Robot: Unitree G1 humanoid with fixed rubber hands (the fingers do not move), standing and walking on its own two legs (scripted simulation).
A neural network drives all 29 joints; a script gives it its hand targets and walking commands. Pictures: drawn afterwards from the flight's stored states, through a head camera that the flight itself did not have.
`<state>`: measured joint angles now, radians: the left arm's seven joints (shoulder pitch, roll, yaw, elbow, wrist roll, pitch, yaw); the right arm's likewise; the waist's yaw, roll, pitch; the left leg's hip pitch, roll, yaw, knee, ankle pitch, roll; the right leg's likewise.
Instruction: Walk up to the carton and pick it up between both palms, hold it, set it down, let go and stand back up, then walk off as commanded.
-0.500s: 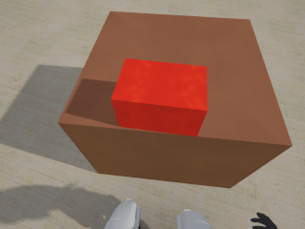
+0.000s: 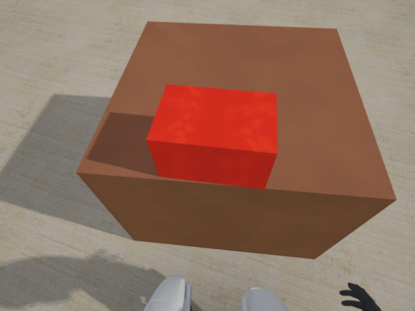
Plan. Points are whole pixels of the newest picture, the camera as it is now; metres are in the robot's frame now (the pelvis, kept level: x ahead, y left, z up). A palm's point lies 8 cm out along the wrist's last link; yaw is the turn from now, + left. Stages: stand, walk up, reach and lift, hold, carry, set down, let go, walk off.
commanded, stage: walk up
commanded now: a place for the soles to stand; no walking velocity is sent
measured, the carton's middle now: (215, 136) +0.51 -0.01 -0.03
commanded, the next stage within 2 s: reach and lift in 0.02 s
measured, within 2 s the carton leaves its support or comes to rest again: neither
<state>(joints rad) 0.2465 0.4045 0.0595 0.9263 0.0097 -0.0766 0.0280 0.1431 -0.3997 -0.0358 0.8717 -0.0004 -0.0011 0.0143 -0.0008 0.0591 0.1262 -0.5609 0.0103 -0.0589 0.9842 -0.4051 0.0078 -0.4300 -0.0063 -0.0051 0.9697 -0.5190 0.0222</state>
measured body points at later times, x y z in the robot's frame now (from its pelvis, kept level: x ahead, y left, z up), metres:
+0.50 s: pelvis -0.01 +0.00 +0.00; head +0.06 +0.03 +0.45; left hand +0.20 +0.29 -0.09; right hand +0.14 -0.29 -0.09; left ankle +0.07 +0.13 -0.68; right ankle +0.00 -0.14 -0.68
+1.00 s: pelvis -0.02 +0.04 +0.03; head +0.02 +0.09 +0.47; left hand +0.19 +0.30 -0.05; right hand +0.15 -0.23 -0.03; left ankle +0.07 +0.13 -0.68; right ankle +0.00 -0.14 -0.68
